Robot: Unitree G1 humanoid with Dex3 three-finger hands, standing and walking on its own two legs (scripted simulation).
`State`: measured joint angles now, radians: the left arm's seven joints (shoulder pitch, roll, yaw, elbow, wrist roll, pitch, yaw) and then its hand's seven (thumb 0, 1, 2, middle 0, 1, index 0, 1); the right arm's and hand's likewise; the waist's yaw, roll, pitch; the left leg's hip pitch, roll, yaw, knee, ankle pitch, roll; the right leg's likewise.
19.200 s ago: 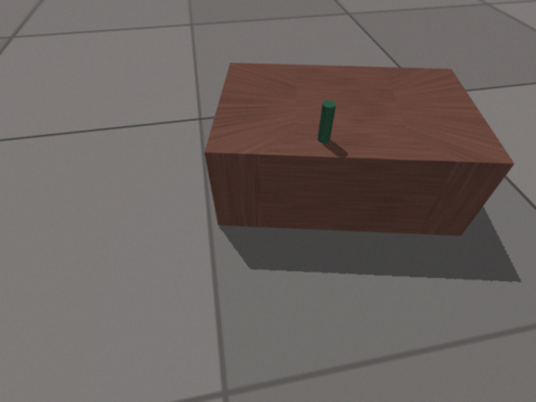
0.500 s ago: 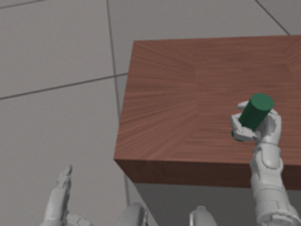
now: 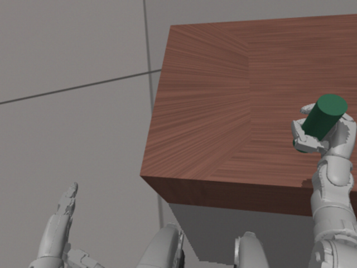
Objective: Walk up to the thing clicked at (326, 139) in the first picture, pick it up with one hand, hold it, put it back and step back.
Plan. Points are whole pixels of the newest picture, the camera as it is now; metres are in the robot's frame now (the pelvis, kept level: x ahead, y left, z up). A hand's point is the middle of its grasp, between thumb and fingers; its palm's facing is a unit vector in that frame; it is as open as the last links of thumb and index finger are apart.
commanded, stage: crouch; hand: right
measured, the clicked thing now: (315, 127) +0.43 -0.22 +0.00
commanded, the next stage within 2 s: lower in 0.12 s
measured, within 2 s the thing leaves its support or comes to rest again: rests again in 1.32 s
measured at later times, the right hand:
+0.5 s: hand (299, 135) +0.45 -0.21 -0.06, palm faces +0.24 +0.97 +0.01, open 6.4 cm
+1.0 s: hand (294, 143) +0.45 -0.21 -0.11, palm faces +0.24 +0.97 +0.00, open 6.4 cm
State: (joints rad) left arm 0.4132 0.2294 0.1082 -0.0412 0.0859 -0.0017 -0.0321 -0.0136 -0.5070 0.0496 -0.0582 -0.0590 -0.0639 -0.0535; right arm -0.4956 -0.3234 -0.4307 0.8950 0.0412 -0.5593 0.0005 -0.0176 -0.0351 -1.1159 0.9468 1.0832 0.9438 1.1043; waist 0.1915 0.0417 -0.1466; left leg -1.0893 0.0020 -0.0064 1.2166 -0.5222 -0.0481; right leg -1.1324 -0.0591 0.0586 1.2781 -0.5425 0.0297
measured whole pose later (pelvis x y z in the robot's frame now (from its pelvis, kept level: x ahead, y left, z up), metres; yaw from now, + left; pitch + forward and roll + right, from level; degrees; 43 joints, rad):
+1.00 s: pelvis -0.02 +0.01 -0.06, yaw +2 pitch +30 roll +5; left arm 0.47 0.27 0.11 -0.32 0.10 -0.05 -0.06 -0.01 -0.54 0.06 -0.06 -0.05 -0.06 -0.06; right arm -0.58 -0.46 -0.58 1.02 0.01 -0.61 0.06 -0.02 -0.03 -1.12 0.95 1.08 0.94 1.11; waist 0.30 0.03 -0.16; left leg -1.41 -0.02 0.03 1.47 -0.58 -0.03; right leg -1.46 -0.07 0.12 1.55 -0.61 0.05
